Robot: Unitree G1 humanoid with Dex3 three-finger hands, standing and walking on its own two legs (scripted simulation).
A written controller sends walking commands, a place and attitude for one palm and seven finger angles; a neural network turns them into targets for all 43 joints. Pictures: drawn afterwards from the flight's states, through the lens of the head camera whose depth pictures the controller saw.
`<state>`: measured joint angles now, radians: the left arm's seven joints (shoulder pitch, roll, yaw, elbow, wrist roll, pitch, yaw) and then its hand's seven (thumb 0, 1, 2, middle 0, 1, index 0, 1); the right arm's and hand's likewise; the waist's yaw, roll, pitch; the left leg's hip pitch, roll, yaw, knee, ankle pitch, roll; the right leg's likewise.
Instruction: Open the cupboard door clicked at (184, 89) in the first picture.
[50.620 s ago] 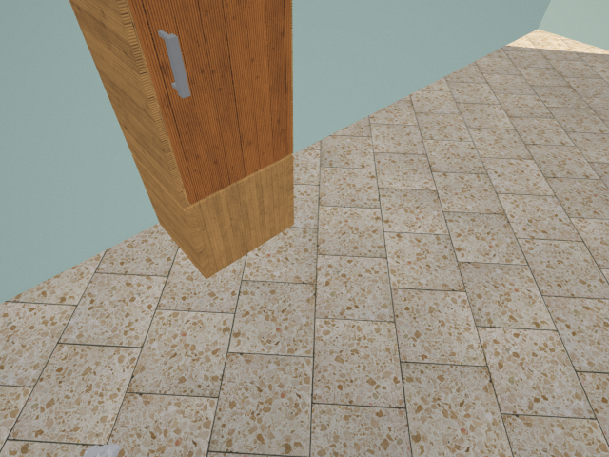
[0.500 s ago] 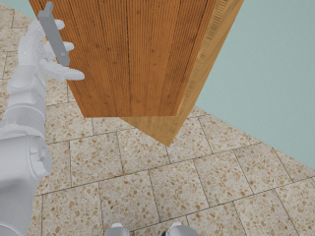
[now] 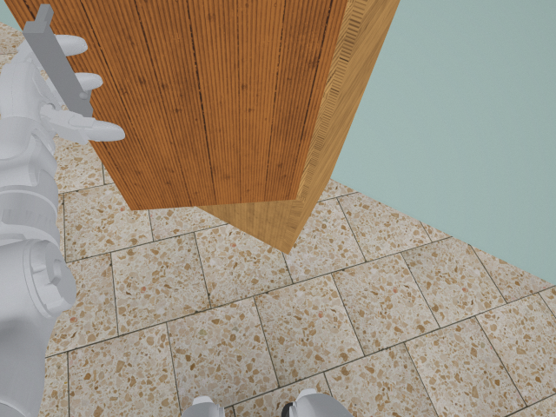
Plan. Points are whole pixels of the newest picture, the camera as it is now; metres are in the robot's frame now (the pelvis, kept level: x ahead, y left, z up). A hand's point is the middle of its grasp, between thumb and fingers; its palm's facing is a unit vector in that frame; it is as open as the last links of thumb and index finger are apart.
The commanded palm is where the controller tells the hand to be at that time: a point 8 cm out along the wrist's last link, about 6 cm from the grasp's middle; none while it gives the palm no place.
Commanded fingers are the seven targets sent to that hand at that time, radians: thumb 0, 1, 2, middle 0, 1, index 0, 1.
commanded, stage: close the thumb around the handle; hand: left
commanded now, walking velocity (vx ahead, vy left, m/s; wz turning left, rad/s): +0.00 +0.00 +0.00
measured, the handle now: (65, 66) +0.57 +0.23 +0.13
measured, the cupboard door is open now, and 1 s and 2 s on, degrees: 35 36 77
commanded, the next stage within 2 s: pull the door open along its arc in 0.74 s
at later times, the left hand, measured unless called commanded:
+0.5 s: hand (84, 98) +0.53 +0.20 +0.12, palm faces +0.05 -1.00 +0.00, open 8.3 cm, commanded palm +0.51 +0.25 +0.12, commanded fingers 0.00 0.84 0.88 -0.40 -1.34 -0.40 -1.34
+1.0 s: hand (83, 98) +0.52 +0.20 +0.12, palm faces +0.05 -1.00 +0.01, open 5.5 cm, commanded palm +0.48 +0.25 +0.12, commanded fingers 0.00 0.90 0.90 -0.40 -1.35 -0.40 -1.35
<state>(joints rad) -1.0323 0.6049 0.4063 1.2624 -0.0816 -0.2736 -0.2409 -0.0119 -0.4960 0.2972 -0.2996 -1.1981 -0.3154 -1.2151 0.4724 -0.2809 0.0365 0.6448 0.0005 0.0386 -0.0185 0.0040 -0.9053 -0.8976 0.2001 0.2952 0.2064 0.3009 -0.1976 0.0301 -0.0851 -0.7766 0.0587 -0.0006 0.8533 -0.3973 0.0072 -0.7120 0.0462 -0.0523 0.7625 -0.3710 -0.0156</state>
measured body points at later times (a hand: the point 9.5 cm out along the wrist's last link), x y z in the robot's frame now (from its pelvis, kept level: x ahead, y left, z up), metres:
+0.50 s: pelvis +0.01 +0.01 +0.00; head +0.11 +0.02 +0.44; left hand +0.52 +0.26 +0.12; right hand -0.01 -0.26 -0.11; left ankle +0.00 +0.11 -0.70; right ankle -0.01 -0.11 -0.70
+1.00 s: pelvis +0.01 +0.00 +0.00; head +0.11 +0.02 +0.44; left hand +0.51 +0.26 +0.13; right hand -0.02 -0.26 -0.11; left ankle +0.00 +0.11 -0.70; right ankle -0.01 -0.11 -0.70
